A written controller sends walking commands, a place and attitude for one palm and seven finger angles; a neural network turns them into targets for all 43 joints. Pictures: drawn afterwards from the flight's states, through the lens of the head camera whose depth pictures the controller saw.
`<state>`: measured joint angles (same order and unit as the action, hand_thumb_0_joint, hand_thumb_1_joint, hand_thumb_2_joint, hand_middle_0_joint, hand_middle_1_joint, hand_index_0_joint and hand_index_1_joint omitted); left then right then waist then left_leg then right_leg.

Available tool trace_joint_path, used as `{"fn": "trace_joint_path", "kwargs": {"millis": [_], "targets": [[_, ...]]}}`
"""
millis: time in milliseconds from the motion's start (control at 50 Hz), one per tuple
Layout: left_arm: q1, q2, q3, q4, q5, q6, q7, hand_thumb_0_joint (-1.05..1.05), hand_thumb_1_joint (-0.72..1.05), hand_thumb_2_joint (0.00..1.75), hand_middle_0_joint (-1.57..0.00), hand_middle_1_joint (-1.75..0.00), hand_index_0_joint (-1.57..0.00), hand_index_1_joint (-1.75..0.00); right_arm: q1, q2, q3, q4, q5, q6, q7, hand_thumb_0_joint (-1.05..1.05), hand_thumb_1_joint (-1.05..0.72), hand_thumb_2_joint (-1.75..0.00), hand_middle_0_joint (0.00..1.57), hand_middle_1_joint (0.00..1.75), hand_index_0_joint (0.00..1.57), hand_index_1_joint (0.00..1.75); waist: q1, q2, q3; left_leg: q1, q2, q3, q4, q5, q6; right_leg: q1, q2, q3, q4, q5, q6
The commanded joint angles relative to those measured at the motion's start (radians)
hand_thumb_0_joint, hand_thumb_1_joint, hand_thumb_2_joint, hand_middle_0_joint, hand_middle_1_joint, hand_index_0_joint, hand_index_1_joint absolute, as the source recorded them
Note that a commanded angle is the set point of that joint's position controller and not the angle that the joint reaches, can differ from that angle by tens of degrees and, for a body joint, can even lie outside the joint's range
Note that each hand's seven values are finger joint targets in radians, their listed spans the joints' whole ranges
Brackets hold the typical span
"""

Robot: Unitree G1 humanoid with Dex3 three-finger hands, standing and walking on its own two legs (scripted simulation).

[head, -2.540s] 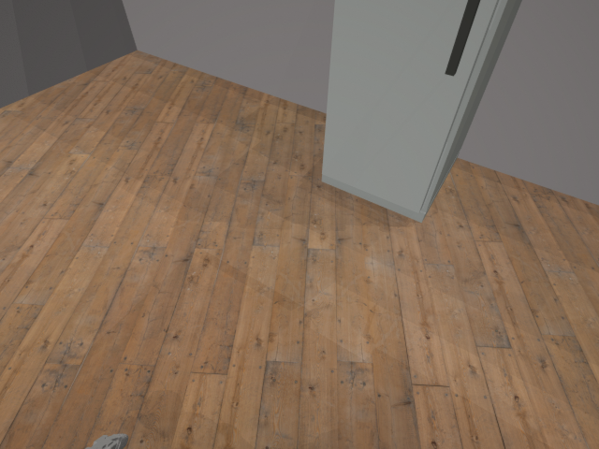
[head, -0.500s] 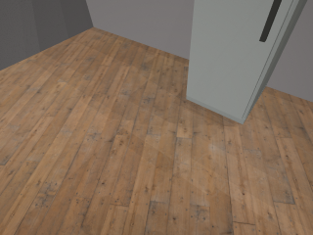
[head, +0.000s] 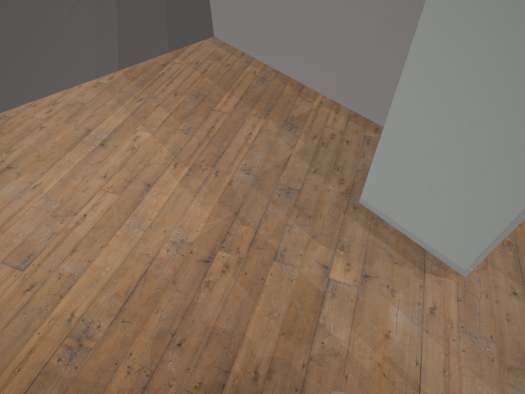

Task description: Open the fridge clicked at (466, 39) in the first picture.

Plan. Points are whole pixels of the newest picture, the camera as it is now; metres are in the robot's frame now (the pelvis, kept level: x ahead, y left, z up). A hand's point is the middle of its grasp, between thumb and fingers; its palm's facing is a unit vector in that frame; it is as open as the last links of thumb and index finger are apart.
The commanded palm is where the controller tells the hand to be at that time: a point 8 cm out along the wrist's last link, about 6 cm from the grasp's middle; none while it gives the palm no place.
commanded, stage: walk to a spot facing it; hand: right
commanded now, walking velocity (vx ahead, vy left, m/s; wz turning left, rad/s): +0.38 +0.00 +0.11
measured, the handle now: out of the picture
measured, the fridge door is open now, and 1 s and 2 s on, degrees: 0 0 0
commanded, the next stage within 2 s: turn to face it in 0.60 s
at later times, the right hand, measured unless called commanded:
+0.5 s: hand (425, 356) +0.24 -0.27 -0.17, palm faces -0.08 +0.98 -0.17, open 7.4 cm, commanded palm none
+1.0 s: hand (346, 233) +0.49 -0.15 -0.15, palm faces -0.25 +0.95 -0.18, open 7.4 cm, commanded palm none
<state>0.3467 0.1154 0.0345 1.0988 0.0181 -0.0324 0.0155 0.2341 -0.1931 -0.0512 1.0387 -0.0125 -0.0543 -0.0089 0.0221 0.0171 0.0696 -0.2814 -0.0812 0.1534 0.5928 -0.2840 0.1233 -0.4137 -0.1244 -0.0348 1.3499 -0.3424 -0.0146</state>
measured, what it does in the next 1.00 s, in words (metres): walks ahead: right foot, then left foot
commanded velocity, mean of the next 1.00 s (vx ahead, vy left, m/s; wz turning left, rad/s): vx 0.12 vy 0.00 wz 0.10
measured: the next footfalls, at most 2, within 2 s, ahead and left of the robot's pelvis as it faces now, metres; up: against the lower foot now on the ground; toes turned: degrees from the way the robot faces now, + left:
right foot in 0.32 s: +0.30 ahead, -0.18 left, +0.00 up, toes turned -7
left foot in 0.80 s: +0.38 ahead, +0.10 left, +0.00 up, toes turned +26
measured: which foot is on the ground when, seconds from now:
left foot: down 0.00-0.32, up 0.34-0.78, down 0.80-1.00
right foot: up 0.00-0.30, down 0.32-0.80, up 0.82-1.00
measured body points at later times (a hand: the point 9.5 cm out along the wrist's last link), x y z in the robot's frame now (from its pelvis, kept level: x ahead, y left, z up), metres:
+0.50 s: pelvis +0.22 -0.09 +0.02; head +0.25 -0.11 +0.46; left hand +0.28 +0.16 -0.11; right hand +0.25 -0.32 -0.15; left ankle +0.17 +0.04 -0.61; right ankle +0.26 -0.17 -0.72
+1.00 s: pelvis +0.33 -0.03 +0.01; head +0.36 -0.01 +0.45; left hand +0.27 +0.18 -0.16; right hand +0.51 -0.20 -0.13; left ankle +0.34 +0.08 -0.72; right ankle +0.31 -0.16 -0.67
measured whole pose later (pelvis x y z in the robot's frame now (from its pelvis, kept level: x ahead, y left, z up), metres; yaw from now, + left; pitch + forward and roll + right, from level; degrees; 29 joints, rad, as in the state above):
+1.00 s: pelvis +0.33 -0.03 +0.01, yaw +12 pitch -1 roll +1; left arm 0.29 0.15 0.04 1.05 0.01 0.05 0.01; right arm 0.09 -0.12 -0.02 0.96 -0.02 -0.01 -0.02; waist 0.06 -0.03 0.07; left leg -0.31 0.08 0.22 0.60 -0.27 0.03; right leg -0.39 -0.11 -0.08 1.05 -0.51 0.04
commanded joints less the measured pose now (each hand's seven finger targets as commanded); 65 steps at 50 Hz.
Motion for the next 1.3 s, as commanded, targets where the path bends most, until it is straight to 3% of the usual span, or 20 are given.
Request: {"fn": "trace_joint_path", "kwargs": {"millis": [0,200,260,280,300,320,380,480,700,740,760,780,800,860,1080,1100,1120,1140,1180,1280], "targets": [[0.080,0.047,0.012,-0.045,0.005,0.011,-0.009,0.00,0.90,0.90,-0.20,-0.30,-0.20,-0.30,0.066,-0.081,-0.008,-0.024,-0.010,-0.025,-0.005,0.00,-0.90,-0.90,0.20,0.30,0.20,0.30,0.033,0.010,0.060,-0.158,0.292,-0.266,-0.407,0.119,0.057,-0.064,-0.058,0.000,-0.154,0.079,0.038],[-0.256,0.074,0.014,-0.158,0.006,-0.030,-0.040,0.00,0.90,0.90,-0.20,-0.30,-0.20,-0.30,0.222,-0.092,-0.018,0.033,-0.010,-0.029,-0.005,0.00,-0.90,-0.90,0.20,0.30,0.20,0.30,-0.072,0.066,0.021,0.189,0.284,-0.244,-0.296,0.431,0.032,-0.100,0.003,-0.098,-0.672,0.159,0.040],[-0.073,0.128,0.033,-0.106,0.012,-0.045,-0.020,0.00,0.90,0.90,-0.20,-0.30,-0.20,-0.30,0.192,-0.103,-0.024,0.029,-0.004,-0.025,-0.008,0.00,-0.90,-0.90,0.20,0.30,0.20,0.30,0.023,0.016,-0.089,0.183,0.243,-0.202,-0.038,0.615,-0.006,0.206,0.058,-0.130,-0.844,0.201,0.017],[0.075,0.200,0.050,-0.066,0.020,-0.052,-0.008,0.00,0.90,0.90,-0.20,-0.30,-0.20,-0.30,0.194,-0.080,-0.024,0.019,0.005,-0.023,-0.006,0.00,-0.90,-0.90,0.20,0.30,0.20,0.30,0.078,-0.072,-0.191,0.021,0.187,-0.168,0.177,0.482,-0.050,0.487,-0.052,-0.009,-0.872,0.301,-0.022],[0.193,0.317,0.078,-0.043,0.028,-0.053,0.000,0.00,0.90,0.90,-0.20,-0.30,-0.20,-0.30,0.228,-0.024,-0.016,0.000,0.015,-0.024,0.004,0.00,-0.90,-0.90,0.20,0.30,0.20,0.30,0.098,-0.304,-0.307,-0.236,0.061,-0.067,0.509,-0.099,-0.096,0.724,-0.346,0.324,-0.909,0.444,-0.138],[0.215,0.313,0.069,-0.039,0.014,-0.041,0.002,0.00,0.90,0.90,-0.20,-0.30,-0.20,-0.30,0.175,-0.050,-0.016,-0.024,0.004,-0.029,0.000,0.00,-0.90,-0.90,0.20,0.30,0.20,0.30,0.105,-0.271,-0.309,-0.309,0.070,-0.138,0.696,-0.300,-0.087,0.706,-0.426,0.395,-0.990,0.474,-0.189],[0.015,0.167,0.033,-0.082,0.012,-0.051,0.010,0.00,0.90,0.90,-0.20,-0.30,-0.20,-0.30,0.043,-0.041,-0.036,-0.041,-0.011,0.001,0.017,0.00,-0.90,-0.90,0.20,0.30,0.20,0.30,0.037,-0.124,-0.024,-0.352,0.190,-0.166,0.762,-0.102,-0.114,0.337,-0.336,0.160,-1.071,0.386,-0.112],[-0.057,0.128,0.034,-0.110,0.007,-0.055,0.021,0.00,0.90,0.90,-0.20,-0.30,-0.20,-0.30,0.122,0.022,-0.046,-0.055,-0.019,0.071,0.029,0.00,-0.90,-0.90,0.20,0.30,0.20,0.30,-0.050,-0.147,-0.015,-0.293,0.204,-0.117,0.641,0.027,-0.156,0.203,-0.246,-0.136,-1.095,0.478,-0.075],[-0.035,0.215,0.061,-0.117,0.014,-0.003,0.007,0.00,0.90,0.90,-0.20,-0.30,-0.20,-0.30,-0.067,-0.019,-0.041,-0.165,-0.020,0.072,0.030,0.00,-0.90,-0.90,0.20,0.30,0.20,0.30,0.004,-0.169,-0.022,-0.168,0.154,-0.021,0.120,0.048,-0.150,0.334,-0.256,-0.250,-0.925,0.587,-0.068],[-0.028,0.209,0.053,-0.104,0.008,0.002,0.003,0.00,0.90,0.90,-0.20,-0.30,-0.20,-0.30,0.063,-0.052,-0.037,-0.123,-0.027,0.048,0.015,0.00,-0.90,-0.90,0.20,0.30,0.20,0.30,-0.057,-0.089,-0.101,0.057,0.122,-0.003,-0.055,0.182,-0.136,0.292,-0.215,-0.251,-0.735,0.619,-0.029],[0.000,0.170,0.041,-0.101,0.001,0.003,-0.004,0.00,0.90,0.90,-0.20,-0.30,-0.20,-0.30,0.150,-0.124,-0.048,-0.093,-0.034,0.028,0.003,0.00,-0.90,-0.90,0.20,0.30,0.20,0.30,-0.096,0.077,-0.193,0.256,0.245,-0.119,-0.089,0.501,-0.106,0.163,-0.138,-0.273,-0.531,0.407,0.017],[0.023,0.091,0.020,-0.126,-0.013,0.004,-0.005,0.00,0.90,0.90,-0.20,-0.30,-0.20,-0.30,0.206,-0.212,-0.062,-0.068,-0.026,0.010,-0.006,0.00,-0.90,-0.90,0.20,0.30,0.20,0.30,-0.095,0.290,-0.302,0.407,0.496,-0.396,-0.102,0.930,0.014,-0.020,0.002,-0.207,-0.303,-0.236,0.057],[0.024,0.112,0.017,-0.124,-0.020,0.022,0.007,0.00,0.90,0.90,-0.20,-0.30,-0.20,-0.30,0.191,-0.214,-0.047,-0.065,-0.003,0.010,-0.011,0.00,-0.90,-0.90,0.20,0.30,0.20,0.30,-0.085,0.198,-0.347,0.355,0.519,-0.348,-0.146,0.923,0.086,0.031,0.000,-0.047,-0.261,-0.320,0.050],[-0.006,0.099,0.015,-0.101,-0.012,0.048,0.004,0.00,0.90,0.90,-0.20,-0.30,-0.20,-0.30,-0.013,-0.146,-0.030,-0.105,-0.011,0.024,-0.028,0.00,-0.90,-0.90,0.20,0.30,0.20,0.30,-0.035,0.202,-0.156,0.150,0.467,-0.240,-0.223,0.584,0.039,-0.028,-0.012,0.006,-0.181,-0.202,0.058],[0.010,0.100,0.036,-0.134,0.001,0.056,-0.022,0.00,0.90,0.90,-0.20,-0.30,-0.20,-0.30,-0.085,-0.143,-0.050,-0.138,-0.008,0.064,-0.030,0.00,-0.90,-0.90,0.20,0.30,0.20,0.30,0.007,0.073,-0.097,0.023,0.428,0.015,-0.096,0.191,-0.061,0.128,0.034,-0.112,-0.710,0.057,0.061],[0.044,0.131,0.046,-0.128,0.003,0.051,-0.024,0.00,0.90,0.90,-0.20,-0.30,-0.20,-0.30,-0.091,-0.124,-0.048,-0.149,0.000,0.071,-0.027,0.00,-0.90,-0.90,0.20,0.30,0.20,0.30,0.026,-0.028,-0.102,-0.032,0.389,0.044,0.005,0.099,-0.099,0.193,0.018,-0.067,-0.830,0.154,0.048],[0.058,0.219,0.065,-0.140,0.010,0.045,-0.021,0.00,0.90,0.90,-0.20,-0.30,-0.20,-0.30,-0.080,-0.075,-0.043,-0.173,0.008,0.081,-0.020,0.00,-0.90,-0.90,0.20,0.30,0.20,0.30,0.033,-0.291,-0.077,-0.199,0.269,0.082,0.185,-0.150,-0.173,0.221,-0.153,0.225,-0.963,0.283,-0.035],[0.093,0.285,0.080,-0.153,0.016,0.043,-0.015,0.00,0.90,0.90,-0.20,-0.30,-0.20,-0.30,-0.154,-0.042,-0.032,-0.221,0.003,0.085,-0.016,0.00,-0.90,-0.90,0.20,0.30,0.20,0.30,0.073,-0.395,-0.051,-0.299,0.185,0.026,0.421,-0.370,-0.205,0.201,-0.315,0.439,-1.086,0.394,-0.147],[0.043,0.271,0.077,-0.152,0.015,0.034,0.003,0.00,0.90,0.90,-0.20,-0.30,-0.20,-0.30,-0.184,-0.051,-0.044,-0.216,-0.012,0.089,-0.013,0.00,-0.90,-0.90,0.20,0.30,0.20,0.30,0.047,-0.290,-0.063,-0.355,0.206,-0.116,0.584,-0.240,-0.191,0.198,-0.253,0.392,-1.083,0.368,-0.158],[-0.045,0.245,0.063,-0.195,0.005,0.016,0.014,0.00,0.90,0.90,-0.20,-0.30,-0.20,-0.30,-0.109,-0.081,-0.048,-0.173,-0.002,0.082,-0.004,0.00,-0.90,-0.90,0.20,0.30,0.20,0.30,0.004,-0.135,-0.153,-0.329,0.185,-0.144,0.575,-0.091,-0.224,0.341,-0.137,0.222,-0.984,0.632,-0.128]]}}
